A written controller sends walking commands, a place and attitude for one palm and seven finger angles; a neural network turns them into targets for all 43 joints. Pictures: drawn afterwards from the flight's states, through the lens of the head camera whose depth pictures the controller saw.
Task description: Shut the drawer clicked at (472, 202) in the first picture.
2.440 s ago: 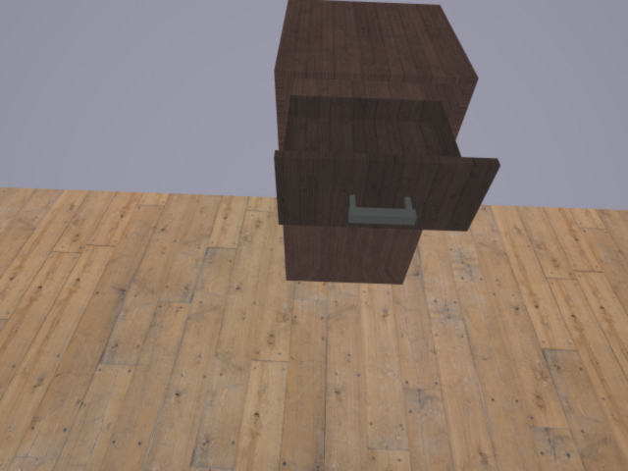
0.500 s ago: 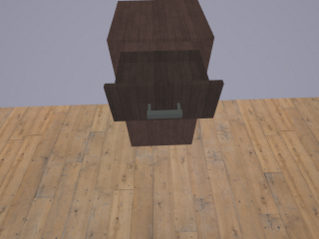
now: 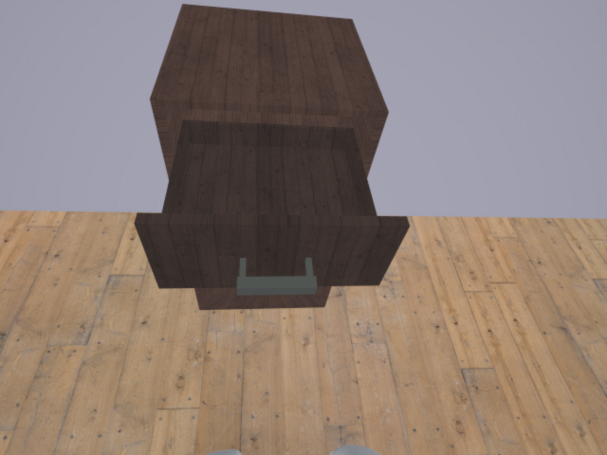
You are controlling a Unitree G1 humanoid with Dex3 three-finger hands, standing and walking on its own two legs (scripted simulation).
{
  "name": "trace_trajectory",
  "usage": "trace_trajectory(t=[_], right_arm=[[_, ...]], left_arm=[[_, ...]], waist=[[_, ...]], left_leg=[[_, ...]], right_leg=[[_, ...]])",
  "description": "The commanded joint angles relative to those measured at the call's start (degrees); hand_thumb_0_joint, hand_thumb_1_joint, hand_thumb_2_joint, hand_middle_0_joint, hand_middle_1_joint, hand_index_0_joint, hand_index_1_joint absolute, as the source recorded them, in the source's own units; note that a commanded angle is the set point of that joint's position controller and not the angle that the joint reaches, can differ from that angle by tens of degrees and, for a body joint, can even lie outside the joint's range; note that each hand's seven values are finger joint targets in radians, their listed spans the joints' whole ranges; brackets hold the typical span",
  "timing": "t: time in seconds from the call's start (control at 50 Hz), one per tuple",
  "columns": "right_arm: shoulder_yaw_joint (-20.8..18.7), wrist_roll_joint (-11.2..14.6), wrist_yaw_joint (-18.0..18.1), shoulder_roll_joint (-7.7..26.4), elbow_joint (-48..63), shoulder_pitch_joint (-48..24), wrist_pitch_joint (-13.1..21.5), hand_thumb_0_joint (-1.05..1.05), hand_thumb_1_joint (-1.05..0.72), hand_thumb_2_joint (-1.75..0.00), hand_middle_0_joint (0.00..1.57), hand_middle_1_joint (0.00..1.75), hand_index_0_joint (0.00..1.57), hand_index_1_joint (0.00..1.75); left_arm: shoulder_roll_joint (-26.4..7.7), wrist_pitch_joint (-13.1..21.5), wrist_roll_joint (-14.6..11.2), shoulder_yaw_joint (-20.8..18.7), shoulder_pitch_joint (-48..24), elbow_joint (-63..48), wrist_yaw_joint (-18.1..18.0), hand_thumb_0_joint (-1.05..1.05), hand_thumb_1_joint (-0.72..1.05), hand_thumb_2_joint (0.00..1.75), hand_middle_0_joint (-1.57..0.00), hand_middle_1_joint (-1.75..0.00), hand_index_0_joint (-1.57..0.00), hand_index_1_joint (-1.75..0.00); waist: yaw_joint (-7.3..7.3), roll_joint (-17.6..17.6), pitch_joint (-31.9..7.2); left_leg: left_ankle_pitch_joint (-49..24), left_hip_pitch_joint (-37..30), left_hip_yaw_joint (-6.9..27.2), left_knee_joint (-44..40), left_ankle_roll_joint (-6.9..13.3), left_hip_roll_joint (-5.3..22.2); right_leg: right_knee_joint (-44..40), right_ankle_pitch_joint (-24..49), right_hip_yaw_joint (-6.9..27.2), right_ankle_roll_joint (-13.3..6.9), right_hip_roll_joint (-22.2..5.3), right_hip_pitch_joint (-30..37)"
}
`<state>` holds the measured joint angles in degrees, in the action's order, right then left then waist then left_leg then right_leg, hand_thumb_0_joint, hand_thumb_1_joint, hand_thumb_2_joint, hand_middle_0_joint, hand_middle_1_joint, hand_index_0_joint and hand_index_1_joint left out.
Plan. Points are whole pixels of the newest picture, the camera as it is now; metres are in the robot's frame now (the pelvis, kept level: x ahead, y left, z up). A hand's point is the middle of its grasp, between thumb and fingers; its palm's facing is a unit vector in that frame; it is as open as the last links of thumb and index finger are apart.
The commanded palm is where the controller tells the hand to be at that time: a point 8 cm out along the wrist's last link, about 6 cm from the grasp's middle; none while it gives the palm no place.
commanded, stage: take the last steps up to it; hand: left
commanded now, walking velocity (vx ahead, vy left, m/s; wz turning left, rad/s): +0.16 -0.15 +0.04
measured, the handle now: (276, 274) +0.38 +0.07 -0.03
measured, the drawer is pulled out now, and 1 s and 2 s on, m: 0.28 0.28 0.28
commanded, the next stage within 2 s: come to a stop and stand still in 0.02 s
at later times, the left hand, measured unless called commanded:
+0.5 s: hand (219, 454) +0.15 +0.12 -0.16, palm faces +0.04 -0.97 -0.24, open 7.2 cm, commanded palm none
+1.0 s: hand out of the picture -0.01 +0.17 -0.17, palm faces +0.06 -0.97 -0.22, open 7.4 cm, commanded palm none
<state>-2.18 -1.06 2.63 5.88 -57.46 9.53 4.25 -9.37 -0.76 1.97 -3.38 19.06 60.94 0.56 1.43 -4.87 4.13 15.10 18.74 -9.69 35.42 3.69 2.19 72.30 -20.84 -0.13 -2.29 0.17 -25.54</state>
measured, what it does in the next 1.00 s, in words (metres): steps on the spot: right foot, then left foot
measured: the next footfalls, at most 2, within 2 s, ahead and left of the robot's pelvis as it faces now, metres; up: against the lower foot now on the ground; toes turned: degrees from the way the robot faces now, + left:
right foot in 0.30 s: +0.16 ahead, -0.21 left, +0.00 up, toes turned -4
left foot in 0.64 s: +0.09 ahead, -0.01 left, +0.00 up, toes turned +12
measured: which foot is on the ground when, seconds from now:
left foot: down 0.00-0.30, up 0.32-0.62, down 0.64-1.00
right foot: up 0.00-0.28, down 0.30-0.64, up 0.66-1.00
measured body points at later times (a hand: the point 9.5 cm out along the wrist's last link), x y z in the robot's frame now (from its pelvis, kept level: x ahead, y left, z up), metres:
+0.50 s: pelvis +0.07 -0.06 +0.01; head +0.12 -0.07 +0.45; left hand +0.14 +0.17 -0.14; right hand +0.09 -0.30 -0.15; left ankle +0.03 +0.04 -0.67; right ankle +0.12 -0.21 -0.72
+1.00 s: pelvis +0.02 -0.01 +0.01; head +0.03 +0.00 +0.46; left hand -0.02 +0.22 -0.15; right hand +0.09 -0.23 -0.14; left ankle +0.05 +0.05 -0.73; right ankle -0.06 -0.13 -0.72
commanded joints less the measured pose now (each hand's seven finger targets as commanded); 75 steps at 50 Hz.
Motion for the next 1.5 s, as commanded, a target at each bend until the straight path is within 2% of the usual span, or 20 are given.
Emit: trace_trajectory(t=[0.0,0.14,0.22,0.24,0.26,0.28,0.3,0.32,0.36,0.46,0.58,0.6,0.62,0.64,0.72,0.9,1.0,1.04,1.18,1.48], right_arm=[[-2.0,-0.8,-0.3,9.2,0.2,5.5,0.4,0.0,-0.9,-0.9,0.2,0.3,0.2,0.3],[-2.5,-1.1,-1.0,11.7,-0.7,9.6,-1.1,0.0,-0.9,-0.9,0.2,0.3,0.2,0.3],[-2.0,-0.6,-0.8,11.3,-1.8,9.3,-2.9,0.0,-0.9,-0.9,0.2,0.3,0.2,0.3],[-1.6,-0.1,-1.0,9.2,-2.4,10.4,-2.9,0.0,-0.9,-0.9,0.2,0.3,0.2,0.3],[-1.0,0.4,-1.1,6.1,-2.1,11.9,-3.2,0.0,-0.9,-0.9,0.2,0.3,0.2,0.3],[-1.1,0.7,-1.2,5.2,-2.3,13.6,-3.9,0.0,-0.9,-0.9,0.2,0.3,0.2,0.3],[-1.1,0.6,-1.0,4.6,-2.4,13.0,-4.6,0.0,-0.9,-0.9,0.2,0.3,0.2,0.3],[-1.5,0.5,-0.7,5.7,-2.3,13.0,-5.4,0.0,-0.9,-0.9,0.2,0.3,0.2,0.3],[-2.4,0.6,-0.4,8.2,-1.8,11.0,-5.8,0.0,-0.9,-0.9,0.2,0.3,0.2,0.3],[-2.4,0.4,-1.4,7.4,0.5,6.9,-7.2,0.0,-0.9,-0.9,0.2,0.3,0.2,0.3],[-2.0,0.7,-1.9,6.3,-0.7,12.9,-5.8,0.0,-0.9,-0.9,0.2,0.3,0.2,0.3],[-2.1,0.5,-1.9,8.5,-0.6,12.9,-5.2,0.0,-0.9,-0.9,0.2,0.3,0.2,0.3],[-2.6,-0.2,-1.9,12.7,1.4,9.9,-4.8,0.0,-0.9,-0.9,0.2,0.3,0.2,0.3],[-2.6,-0.5,-1.5,14.2,2.7,7.7,-4.9,0.0,-0.9,-0.9,0.2,0.3,0.2,0.3],[-1.1,-0.4,-0.8,10.7,4.2,-1.8,-4.2,0.0,-0.9,-0.9,0.2,0.3,0.2,0.3],[-0.9,0.0,-0.2,9.7,-0.3,5.6,-4.4,0.0,-0.9,-0.9,0.2,0.3,0.2,0.3],[-0.4,1.1,-0.8,7.5,-2.3,5.8,-4.5,0.0,-0.9,-0.9,0.2,0.3,0.2,0.3],[-0.3,0.9,-1.1,6.5,-3.1,6.1,-4.9,0.0,-0.9,-0.9,0.2,0.3,0.2,0.3],[0.9,0.8,-1.0,7.1,-6.9,8.1,-4.8,0.0,-0.9,-0.9,0.2,0.3,0.2,0.3],[0.9,0.5,-0.6,4.0,-9.2,13.6,-4.6,0.0,-0.9,-0.9,0.2,0.3,0.2,0.3]], left_arm=[[-0.6,-0.6,0.3,-1.0,6.3,-3.6,0.3,0.0,0.9,0.9,-0.2,-0.3,-0.2,-0.3],[-0.8,0.0,-0.1,0.2,-4.4,-7.3,-0.1,0.0,0.9,0.9,-0.2,-0.3,-0.2,-0.3],[-2.5,1.0,-0.5,0.4,1.1,-4.3,-1.4,0.0,0.9,0.9,-0.2,-0.3,-0.2,-0.3],[-5.5,1.6,-0.4,0.2,2.4,-3.7,-1.9,0.0,0.9,0.9,-0.2,-0.3,-0.2,-0.3],[-8.8,2.2,-0.3,0.0,1.7,-3.5,-2.5,0.0,0.9,0.9,-0.2,-0.3,-0.2,-0.3],[-11.1,2.0,-0.4,-0.2,1.0,-3.9,-2.5,0.0,0.9,0.9,-0.2,-0.3,-0.2,-0.3],[-11.8,1.9,-0.3,-0.3,0.2,-3.7,-2.6,0.0,0.9,0.9,-0.2,-0.3,-0.2,-0.3],[-12.8,2.1,-0.3,-1.1,0.0,-3.3,-2.9,0.0,0.9,0.9,-0.2,-0.3,-0.2,-0.3],[-11.0,1.4,-0.2,-1.3,-1.0,-3.5,-3.6,0.0,0.9,0.9,-0.2,-0.3,-0.2,-0.3],[-12.0,0.3,0.3,-2.3,-4.7,-6.1,-4.8,0.0,0.9,0.9,-0.2,-0.3,-0.2,-0.3],[-12.2,-1.1,0.2,-2.3,-8.2,-8.6,-3.9,0.0,0.9,0.9,-0.2,-0.3,-0.2,-0.3],[-9.5,-1.6,-0.1,-1.7,-7.1,-9.1,-3.8,0.0,0.9,0.9,-0.2,-0.3,-0.2,-0.3],[-5.6,-2.1,-0.6,-1.2,-5.6,-10.0,-3.6,0.0,0.9,0.9,-0.2,-0.3,-0.2,-0.3],[-5.6,-2.7,-0.5,-0.7,-5.9,-10.0,-4.0,0.0,0.9,0.9,-0.2,-0.3,-0.2,-0.3],[-6.8,-2.7,-0.3,-1.3,-0.9,-5.4,-3.4,0.0,0.9,0.9,-0.2,-0.3,-0.2,-0.3],[-3.6,-2.1,-0.3,1.3,3.1,-3.0,-3.7,0.0,0.9,0.9,-0.2,-0.3,-0.2,-0.3],[-3.9,-0.2,-0.4,2.2,8.2,0.5,-4.3,0.0,0.9,0.9,-0.2,-0.3,-0.2,-0.3],[-4.3,0.7,-0.4,2.4,5.6,0.3,-4.0,0.0,0.9,0.9,-0.2,-0.3,-0.2,-0.3],[-2.6,0.4,-0.8,2.9,7.0,2.0,-3.9,0.0,0.9,0.9,-0.2,-0.3,-0.2,-0.3],[0.2,1.0,-0.9,3.1,10.5,3.9,-3.9,0.0,0.9,0.9,-0.2,-0.3,-0.2,-0.3]], waist=[[0.81,10.7,-0.7],[-2.63,13.4,-0.3],[0.06,11.8,-6.8],[0.26,8.0,-7.2],[-0.98,0.2,-7.7],[-1.96,0.0,-7.8],[-1.62,-1.5,-7.4],[-0.78,-13.5,-9.1],[0.19,-13.9,-8.3],[-0.21,-5.5,-7.2],[-3.66,-4.9,-7.4],[-3.28,3.0,-6.9],[-2.27,19.9,-3.6],[-2.33,21.6,-2.7],[1.5,12.0,-1.2],[-1.43,9.1,-3.8],[-1.28,3.4,-2.3],[-2.53,-5.9,-1.0],[-1.64,6.8,3.6],[-1.38,3.7,3.5]], left_leg=[[-3.3,3.1,13.6,-24.0,6.2,15.3],[-13.2,-2.9,9.7,-21.7,5.5,13.1],[-16.6,-5.9,7.2,-9.5,0.5,9.2],[-10.7,-3.1,6.6,-6.2,-2.2,6.9],[1.9,2.1,4.8,-3.7,-4.6,3.7],[9.6,0.2,4.4,-0.8,-5.3,1.0],[13.2,0.9,3.8,3.3,-5.7,0.2],[18.2,3.0,4.3,9.0,-6.2,-0.3],[19.2,7.0,7.7,20.1,-6.2,-0.7],[15.2,7.1,10.7,24.9,-6.8,-0.9],[-2.0,-12.8,4.2,-8.1,-5.8,-2.9],[-6.0,-16.0,7.9,-13.8,-4.8,1.3],[-16.1,-10.4,22.1,-18.8,-0.1,13.6],[-21.1,-2.0,25.7,-20.1,4.2,17.7],[-13.0,0.5,15.8,-19.4,4.8,9.7],[-8.3,-11.6,22.0,-22.1,7.0,12.2],[-2.0,-8.2,16.6,-18.4,-0.7,5.0],[-4.5,-11.9,11.6,-14.0,-2.4,1.7],[3.3,-9.9,15.5,-21.3,-1.4,4.1],[1.8,-8.3,14.1,-19.2,-1.6,3.1]], right_leg=[[-1.0,7.9,2.6,1.9,-5.4,-4.7],[-27.6,6.2,-3.8,4.2,-5.7,-0.8],[-46.5,14.3,-5.9,4.4,-2.8,14.9],[-49.3,20.5,-1.6,3.5,-6.1,19.3],[-48.0,34.8,8.1,0.2,-15.1,22.1],[-48.1,44.8,8.9,-2.5,-19.9,19.1],[-47.3,54.2,8.9,-4.2,-20.3,19.3],[-47.3,61.6,11.2,-6.0,-21.1,21.2],[-46.1,66.7,10.6,-9.6,-22.2,22.9],[-47.4,50.3,8.2,-10.0,-22.2,17.2],[-43.7,20.4,5.7,-3.6,-15.8,5.2],[-37.1,11.9,3.4,-1.2,-11.3,1.7],[-27.9,-7.9,-2.6,3.1,-2.8,-3.3],[-17.3,-13.6,0.9,3.6,-1.2,0.6],[-5.9,-2.5,3.2,3.5,-1.8,1.6],[-35.1,-7.2,0.2,2.9,-3.4,8.5],[-55.6,8.2,3.2,-0.1,-6.8,16.8],[-57.4,8.5,6.5,-2.1,-9.2,11.1],[-55.5,1.3,3.5,-0.2,-5.8,9.4],[-56.1,-0.8,4.2,-1.0,-5.8,7.5]])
